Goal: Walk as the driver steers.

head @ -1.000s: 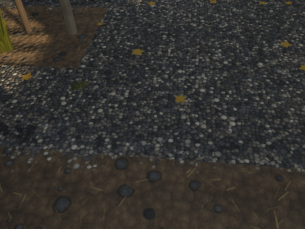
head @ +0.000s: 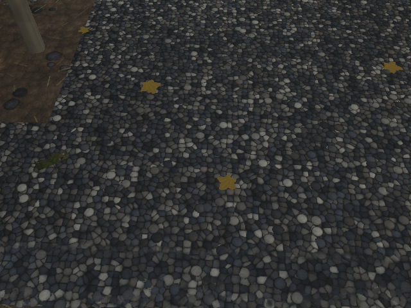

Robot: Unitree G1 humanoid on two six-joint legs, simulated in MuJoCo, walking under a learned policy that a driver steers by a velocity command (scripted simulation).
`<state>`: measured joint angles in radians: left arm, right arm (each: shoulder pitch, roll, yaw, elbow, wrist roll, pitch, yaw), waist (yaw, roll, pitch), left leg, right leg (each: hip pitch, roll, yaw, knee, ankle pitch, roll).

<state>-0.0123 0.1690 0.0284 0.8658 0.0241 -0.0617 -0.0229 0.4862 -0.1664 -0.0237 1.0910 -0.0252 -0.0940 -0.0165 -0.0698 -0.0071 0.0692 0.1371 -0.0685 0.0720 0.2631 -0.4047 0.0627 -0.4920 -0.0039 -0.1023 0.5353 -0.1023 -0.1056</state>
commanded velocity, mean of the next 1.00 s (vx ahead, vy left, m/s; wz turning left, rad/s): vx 0.38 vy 0.00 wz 0.00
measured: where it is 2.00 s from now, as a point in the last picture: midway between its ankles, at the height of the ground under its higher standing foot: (195, 188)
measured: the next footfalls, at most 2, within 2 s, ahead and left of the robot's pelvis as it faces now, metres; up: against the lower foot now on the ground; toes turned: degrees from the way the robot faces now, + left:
right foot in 0.02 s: +0.18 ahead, -0.08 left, +0.00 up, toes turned -4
left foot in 0.56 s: +0.48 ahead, +0.10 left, +0.00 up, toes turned +5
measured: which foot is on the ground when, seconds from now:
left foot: down 0.00-0.04, up 0.06-0.54, down 0.56-1.00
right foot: up 0.00-0.00, down 0.02-0.58, up 0.60-1.00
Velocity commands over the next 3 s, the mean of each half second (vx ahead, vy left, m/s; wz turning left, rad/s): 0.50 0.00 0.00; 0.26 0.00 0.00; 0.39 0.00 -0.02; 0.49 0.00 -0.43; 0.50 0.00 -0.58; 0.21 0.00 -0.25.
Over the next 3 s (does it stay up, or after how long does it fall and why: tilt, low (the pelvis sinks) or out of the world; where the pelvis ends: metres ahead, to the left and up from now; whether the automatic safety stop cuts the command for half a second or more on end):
stays up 1.26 -0.14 0.01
